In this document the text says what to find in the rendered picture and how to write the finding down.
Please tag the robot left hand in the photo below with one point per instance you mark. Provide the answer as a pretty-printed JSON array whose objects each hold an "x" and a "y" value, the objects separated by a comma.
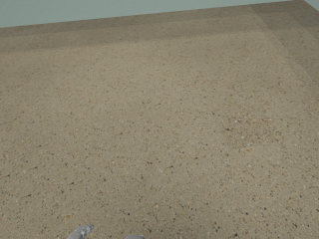
[{"x": 81, "y": 232}]

